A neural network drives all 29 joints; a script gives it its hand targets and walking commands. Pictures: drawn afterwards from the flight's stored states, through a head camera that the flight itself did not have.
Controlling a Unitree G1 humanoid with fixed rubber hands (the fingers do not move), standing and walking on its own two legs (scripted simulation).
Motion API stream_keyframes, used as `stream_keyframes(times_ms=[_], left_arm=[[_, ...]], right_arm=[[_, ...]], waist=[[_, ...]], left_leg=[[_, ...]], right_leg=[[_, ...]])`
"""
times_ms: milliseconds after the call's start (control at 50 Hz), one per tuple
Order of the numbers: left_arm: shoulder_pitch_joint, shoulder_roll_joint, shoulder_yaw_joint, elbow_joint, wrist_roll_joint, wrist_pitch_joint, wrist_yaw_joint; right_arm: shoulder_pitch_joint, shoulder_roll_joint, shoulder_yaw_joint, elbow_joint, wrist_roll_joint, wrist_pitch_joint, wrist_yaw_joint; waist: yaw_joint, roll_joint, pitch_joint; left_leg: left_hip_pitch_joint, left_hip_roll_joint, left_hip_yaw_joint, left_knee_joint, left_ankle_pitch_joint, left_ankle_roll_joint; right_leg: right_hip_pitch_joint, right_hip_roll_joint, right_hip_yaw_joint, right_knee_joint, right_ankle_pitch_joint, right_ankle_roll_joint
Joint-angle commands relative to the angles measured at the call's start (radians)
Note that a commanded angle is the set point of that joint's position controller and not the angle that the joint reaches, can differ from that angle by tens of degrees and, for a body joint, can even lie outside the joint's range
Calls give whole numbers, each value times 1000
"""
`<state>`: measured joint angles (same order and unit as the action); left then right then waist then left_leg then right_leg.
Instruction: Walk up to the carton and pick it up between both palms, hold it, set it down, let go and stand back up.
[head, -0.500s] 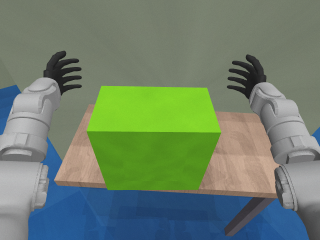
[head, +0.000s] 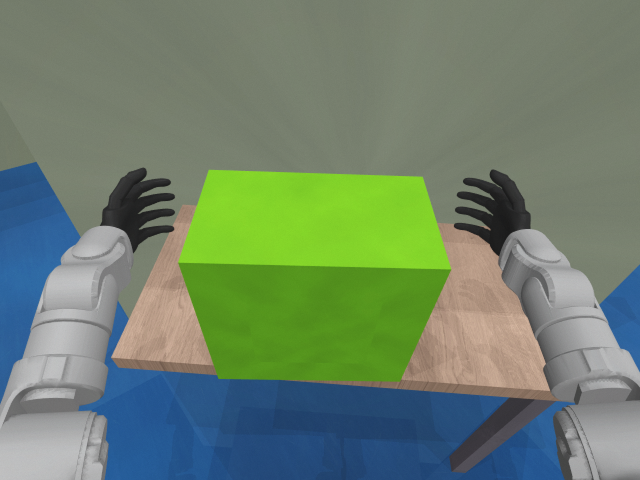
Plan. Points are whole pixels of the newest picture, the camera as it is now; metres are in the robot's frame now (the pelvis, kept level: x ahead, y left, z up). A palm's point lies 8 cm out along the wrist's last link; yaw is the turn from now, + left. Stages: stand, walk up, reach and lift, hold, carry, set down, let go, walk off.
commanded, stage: set down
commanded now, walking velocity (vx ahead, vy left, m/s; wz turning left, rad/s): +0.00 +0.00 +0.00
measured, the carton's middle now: (313, 285) +0.40 +0.00 +0.01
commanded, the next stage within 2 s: none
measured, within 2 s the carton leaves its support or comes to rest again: neither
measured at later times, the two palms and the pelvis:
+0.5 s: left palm (109, 304) +0.33 +0.25 +0.08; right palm (510, 301) +0.31 -0.24 +0.08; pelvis +0.00 +0.01 +0.00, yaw -1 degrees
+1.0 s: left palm (103, 376) +0.26 +0.25 +0.03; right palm (505, 365) +0.25 -0.24 +0.02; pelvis +0.01 +0.01 +0.00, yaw +0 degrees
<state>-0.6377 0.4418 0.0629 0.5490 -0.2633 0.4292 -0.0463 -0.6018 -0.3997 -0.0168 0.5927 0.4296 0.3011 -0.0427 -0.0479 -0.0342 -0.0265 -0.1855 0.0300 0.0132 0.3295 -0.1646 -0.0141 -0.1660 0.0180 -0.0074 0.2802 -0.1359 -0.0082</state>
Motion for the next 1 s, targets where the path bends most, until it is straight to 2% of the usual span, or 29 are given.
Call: stream_keyframes(times_ms=[0, 60, 100, 120, 140, 200, 240, 260, 300, 340, 380, 400, 420, 460, 480, 540, 580, 600, 640, 680, 740, 760, 780, 800, 820, 860, 880, 920, 980], left_arm=[[-246, 189, 108, -300, 25, -26, 4], [-294, 210, 117, -303, -9, -38, 2], [-132, 188, 118, -357, -1, -53, -3], [-160, 160, 107, -326, -6, -59, -3], [-155, 177, 113, -315, -7, -68, -7], [-65, 146, 92, -299, -2, -78, -20], [-163, 156, 65, -326, -38, -109, -11], [-123, 139, 66, -288, -32, -126, -3], [-7, 127, 83, -327, -11, -143, -9], [81, 106, 104, -377, 11, -148, -14], [75, 101, 95, -324, 17, -147, -20], [-23, 122, 85, -313, -8, -152, -16], [43, 110, 83, -335, -9, -171, -7], [73, 115, 84, -374, 5, -207, 3], [116, 106, 85, -337, 0, -217, 1], [179, 91, 78, -390, 11, -253, 1], [101, 77, 65, -364, 6, -281, 9], [249, 53, 56, -372, 3, -295, 12], [157, 90, 45, -404, -8, -336, 12], [350, 53, 52, -371, 17, -346, 3], [166, 84, 24, -323, -38, -364, -16], [417, 33, 32, -353, -8, -384, -11], [400, 62, 32, -383, -25, -422, -17], [372, 68, 39, -352, 4, -438, -19], [467, 43, 41, -306, 16, -453, -24], [459, 63, 38, -323, 12, -500, -29], [465, 51, 11, -461, 4, -508, 6], [505, 20, -22, -399, -12, -500, 19], [534, 27, -29, -354, -31, -532, 12]], right_arm=[[-187, -197, -105, -257, -28, -59, -17], [-260, -180, -128, -384, -44, -61, -25], [-89, -145, -77, -396, -26, -69, -21], [-101, -164, -104, -382, -32, -77, -19], [-95, -150, -114, -379, -50, -76, -22], [-9, -126, -98, -351, -34, -71, -18], [-88, -147, -139, -390, -61, -86, -14], [-29, -113, -128, -345, -67, -87, -7], [46, -108, -107, -415, -65, -109, -4], [117, -103, -98, -444, -67, -136, -8], [129, -108, -130, -382, -87, -130, -12], [36, -101, -126, -411, -96, -130, -8], [101, -81, -128, -424, -94, -140, -9], [132, -61, -125, -490, -105, -169, -13], [181, -32, -87, -464, -105, -170, -7], [261, -38, -110, -472, -115, -194, -3], [188, -46, -158, -451, -138, -210, 2], [309, -31, -136, -449, -141, -230, 5], [240, -41, -152, -510, -163, -261, 4], [424, -3, -111, -443, -149, -270, 2], [243, -27, -135, -494, -173, -274, -15], [466, 2, -99, -462, -157, -298, -7], [457, 1, -107, -519, -167, -336, -9], [458, 3, -98, -475, -171, -344, -8], [532, 31, -76, -425, -171, -355, -6], [523, 18, -93, -455, -169, -391, -8], [533, -51, -146, -469, -109, -392, 4], [555, -46, -137, -448, -115, -392, 21], [593, -17, -115, -467, -126, -407, 23]], waist=[[1, 70, -436], [14, 21, -405], [11, 16, -394], [0, 54, -385], [4, 30, -375], [7, 52, -256], [-5, 63, -313], [7, 55, -256], [22, 22, -321], [44, 47, -304], [26, 53, -188], [42, 50, -178], [37, 27, -204], [42, 20, -242], [68, -2, -218], [51, 75, -233], [52, 114, -213], [64, 89, -186], [53, 77, -251], [55, 54, -194], [37, 11, -189], [54, 17, -171], [50, 8, -247], [56, 41, -230], [65, 19, -176], [59, 42, -191], [57, 160, -168], [40, 125, -118], [48, 53, -98]], left_leg=[[195, -49, 19, 39, 378, -22], [107, -58, 15, 16, 240, 1], [176, -60, 20, 22, 319, -4], [155, -50, 13, 22, 295, -15], [154, -56, 15, 20, 256, -4], [134, -46, 11, 11, 247, -4], [123, -36, 3, 0, 150, -10], [126, -33, 0, 1, 161, -10], [186, -41, 19, 18, 245, -10], [208, -43, 15, 16, 316, -11], [154, -36, 12, 4, 228, -18], [104, -38, 12, -6, 166, -7], [102, -34, 4, -7, 131, -5], [109, -45, 17, 5, 160, 4], [113, -42, 19, 1, 152, 5], [132, -39, 22, -1, 164, -8], [103, -33, 22, 1, 138, -17], [139, -30, 17, 2, 177, -20], [131, -35, 23, 17, 202, -22], [162, -38, 14, 19, 261, -23], [64, -41, 15, 13, 147, -5], [140, -39, 15, 14, 222, -15], [157, -39, 15, 27, 271, -13], [144, -49, 24, 33, 257, -18], [160, -44, 13, 27, 267, -21], [158, -42, 9, 33, 283, -27], [184, -29, -37, 32, 332, -76], [212, -28, -33, 25, 299, -73], [176, -36, -30, 17, 235, -39]], right_leg=[[164, 32, -6, 37, 356, 19], [129, 17, 5, 32, 244, 31], [163, 21, 8, 34, 336, 31], [134, 16, 4, 36, 307, 19], [120, 19, 4, 21, 250, 22], [93, 11, 16, 10, 203, 13], [46, 10, 11, -1, 76, 0], [17, 12, 15, 4, 60, 0], [77, 18, 6, 4, 157, 9], [115, 24, 12, 4, 215, 7], [58, 23, 9, -19, 95, -6], [34, 10, 18, -10, 33, -4], [47, 14, 21, -5, 13, -11], [80, 4, 43, -2, 57, 0], [85, 6, 44, 0, 47, 1], [89, 4, 42, -14, 39, 2], [39, 11, 26, 2, -18, -15], [44, 10, 30, 0, 16, -17], [54, 20, 25, 6, 50, -13], [93, 14, 37, 6, 133, -5], [53, 1, 45, -4, 40, 2], [87, 3, 41, 1, 104, -2], [105, 13, 32, 10, 151, 0], [101, 7, 38, 9, 151, -1], [104, 10, 31, 4, 163, -4], [96, 9, 36, 2, 179, -6], [74, 36, 11, 2, 108, -36], [14, 35, 9, -24, 67, -41], [19, 13, 26, -24, 51, -25]])
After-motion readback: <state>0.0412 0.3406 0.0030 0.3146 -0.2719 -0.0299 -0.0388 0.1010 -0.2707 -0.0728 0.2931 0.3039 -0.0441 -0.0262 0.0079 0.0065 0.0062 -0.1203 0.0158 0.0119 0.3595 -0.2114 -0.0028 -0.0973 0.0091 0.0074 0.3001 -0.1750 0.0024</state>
